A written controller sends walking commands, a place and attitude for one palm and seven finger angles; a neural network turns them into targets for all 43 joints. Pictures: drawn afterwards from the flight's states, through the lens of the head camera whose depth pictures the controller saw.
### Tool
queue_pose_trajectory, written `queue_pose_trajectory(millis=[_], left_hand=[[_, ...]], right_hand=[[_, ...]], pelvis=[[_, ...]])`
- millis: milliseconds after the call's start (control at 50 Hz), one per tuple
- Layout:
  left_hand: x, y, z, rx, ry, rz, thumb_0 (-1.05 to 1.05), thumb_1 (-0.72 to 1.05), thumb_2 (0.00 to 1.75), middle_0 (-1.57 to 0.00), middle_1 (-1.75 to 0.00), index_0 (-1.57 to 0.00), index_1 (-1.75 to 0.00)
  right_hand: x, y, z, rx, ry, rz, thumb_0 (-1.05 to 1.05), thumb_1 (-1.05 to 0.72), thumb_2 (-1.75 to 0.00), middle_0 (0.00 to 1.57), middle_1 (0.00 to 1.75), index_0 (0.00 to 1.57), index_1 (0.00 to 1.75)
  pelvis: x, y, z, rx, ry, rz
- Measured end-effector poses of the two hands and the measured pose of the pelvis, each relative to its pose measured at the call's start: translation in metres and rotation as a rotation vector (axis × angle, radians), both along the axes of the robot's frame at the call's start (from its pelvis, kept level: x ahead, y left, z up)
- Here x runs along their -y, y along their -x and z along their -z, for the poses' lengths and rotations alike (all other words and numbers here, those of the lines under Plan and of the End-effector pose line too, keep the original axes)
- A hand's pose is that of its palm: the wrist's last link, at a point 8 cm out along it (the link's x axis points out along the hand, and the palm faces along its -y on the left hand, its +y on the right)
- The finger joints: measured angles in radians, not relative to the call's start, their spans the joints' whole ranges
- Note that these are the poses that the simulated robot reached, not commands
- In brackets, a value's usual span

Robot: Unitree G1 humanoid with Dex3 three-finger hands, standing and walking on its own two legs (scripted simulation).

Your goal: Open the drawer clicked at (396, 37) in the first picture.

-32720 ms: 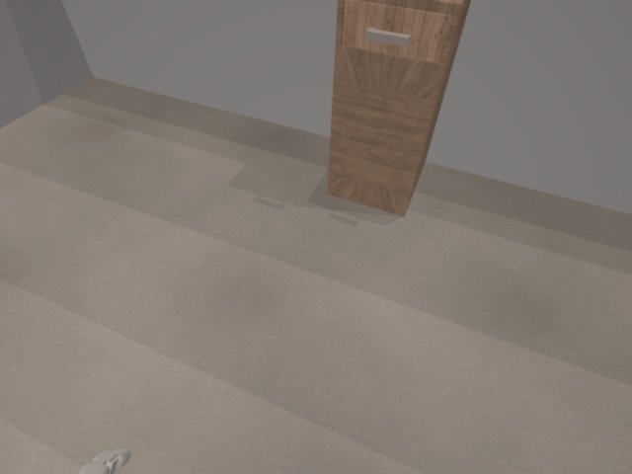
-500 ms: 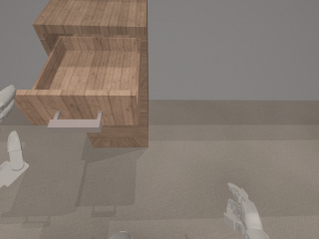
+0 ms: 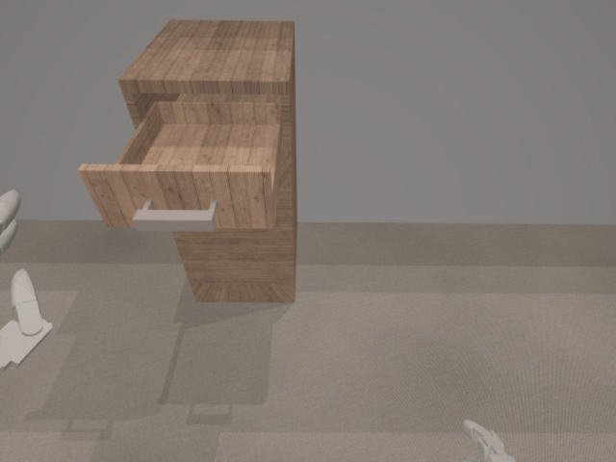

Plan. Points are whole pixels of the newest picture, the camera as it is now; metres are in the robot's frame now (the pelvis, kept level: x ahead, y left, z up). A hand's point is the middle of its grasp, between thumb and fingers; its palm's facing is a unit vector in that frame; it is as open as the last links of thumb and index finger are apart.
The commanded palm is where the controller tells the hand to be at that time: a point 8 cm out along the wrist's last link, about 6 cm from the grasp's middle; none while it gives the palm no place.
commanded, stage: stop stepping back and stand still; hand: left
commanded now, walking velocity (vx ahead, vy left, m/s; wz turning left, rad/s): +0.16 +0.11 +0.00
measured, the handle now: (178, 212) +0.53 +0.26 +0.02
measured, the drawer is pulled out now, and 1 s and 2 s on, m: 0.30 0.30 0.30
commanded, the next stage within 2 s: let the arm hang, fingers relaxed in 0.26 s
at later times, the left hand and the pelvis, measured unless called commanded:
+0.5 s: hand (114, 392) +0.20 +0.25 +0.01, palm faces +0.22 -0.88 -0.41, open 7.4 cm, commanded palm none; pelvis -0.01 +0.01 +0.00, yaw +2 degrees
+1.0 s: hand out of the picture -0.05 +0.21 -0.15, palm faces +0.03 -0.96 -0.27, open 7.3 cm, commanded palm none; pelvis -0.03 +0.01 +0.02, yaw +1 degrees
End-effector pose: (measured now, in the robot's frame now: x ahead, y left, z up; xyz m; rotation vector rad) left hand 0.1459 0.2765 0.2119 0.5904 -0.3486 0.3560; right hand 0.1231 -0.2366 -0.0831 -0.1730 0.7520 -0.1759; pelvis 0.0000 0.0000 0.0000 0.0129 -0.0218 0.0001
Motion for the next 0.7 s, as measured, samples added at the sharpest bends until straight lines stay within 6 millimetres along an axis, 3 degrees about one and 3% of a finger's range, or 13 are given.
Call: queue_pose_trajectory(millis=[60,140,240,380,420,480,520,580,640,700], left_hand=[[0.003,0.002,0.010,-0.025,0.056,0.002,0.01,0.89,0.90,-0.21,-0.31,-0.21,-0.30],[0.006,0.006,0.016,-0.080,0.107,0.017,0.01,0.89,0.90,-0.21,-0.31,-0.21,-0.30],[0.007,0.011,0.007,-0.074,0.081,0.058,0.01,0.89,0.90,-0.21,-0.31,-0.22,-0.30],[-0.010,-0.001,0.002,-0.024,0.015,0.033,0.01,0.89,0.90,-0.21,-0.31,-0.22,-0.30],[-0.020,-0.019,0.040,-0.171,0.078,-0.015,0.00,0.90,0.90,-0.20,-0.31,-0.21,-0.30],[-0.022,-0.031,0.136,-0.520,0.262,-0.103,0.00,0.90,0.90,-0.20,-0.30,-0.20,-0.30],[-0.007,-0.019,0.203,-0.785,0.376,-0.125,0.00,0.91,0.90,-0.19,-0.30,-0.20,-0.30],[0.029,0.025,0.281,-1.127,0.508,-0.113,0.01,0.91,0.90,-0.19,-0.30,-0.20,-0.30],[0.063,0.080,0.328,-1.376,0.631,-0.112,0.01,0.92,0.90,-0.20,-0.30,-0.20,-0.30],[0.052,0.107,0.337,-1.402,0.686,-0.214,-0.05,1.01,0.90,-0.21,-0.30,-0.21,-0.30]], right_hand=[[0.001,0.003,0.005,-0.053,-0.009,-0.014,0.01,-0.90,-0.90,0.20,0.30,0.20,0.30],[0.002,0.007,-0.009,-0.057,-0.004,-0.004,0.01,-0.90,-0.90,0.20,0.30,0.20,0.30],[0.004,0.004,-0.029,-0.014,0.060,-0.003,0.01,-0.90,-0.90,0.20,0.30,0.20,0.30],[-0.006,-0.014,-0.024,0.030,0.055,-0.035,0.01,-0.90,-0.90,0.19,0.30,0.20,0.30],[-0.010,-0.019,-0.008,0.002,0.019,-0.069,0.01,-0.90,-0.90,0.19,0.30,0.20,0.30],[-0.015,-0.018,0.018,-0.061,-0.038,-0.076,0.00,-0.90,-0.90,0.20,0.30,0.20,0.30],[-0.019,-0.010,0.028,-0.112,-0.071,-0.064,0.00,-0.90,-0.90,0.20,0.30,0.20,0.30],[-0.022,0.015,0.034,-0.212,-0.079,-0.049,0.00,-0.91,-0.90,0.20,0.30,0.20,0.30],[-0.020,0.049,0.034,-0.334,-0.059,-0.026,0.00,-0.91,-0.90,0.20,0.30,0.20,0.30],[-0.014,0.084,0.034,-0.470,-0.023,-0.013,0.00,-0.92,-0.90,0.20,0.30,0.20,0.30]], pelvis=[[0.002,0.011,-0.003,0.009,0.010,-0.014],[0.002,0.013,-0.014,-0.011,-0.004,-0.006],[-0.003,0.010,-0.018,-0.031,-0.007,-0.003],[-0.012,0.007,-0.011,-0.022,0.005,-0.028],[-0.014,0.006,-0.008,-0.030,0.000,-0.044],[-0.013,0.005,0.000,-0.025,-0.018,-0.039],[-0.012,0.006,0.000,-0.013,-0.009,-0.043],[-0.008,0.007,-0.002,0.005,-0.004,-0.040],[-0.005,0.011,-0.005,0.012,0.004,-0.034],[-0.002,0.017,-0.009,0.007,0.016,-0.042]])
